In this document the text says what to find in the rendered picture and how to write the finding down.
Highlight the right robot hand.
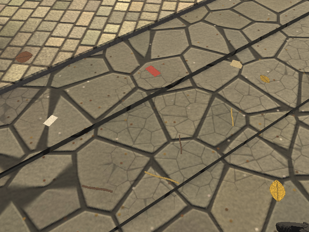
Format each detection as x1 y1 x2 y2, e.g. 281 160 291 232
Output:
275 221 309 232

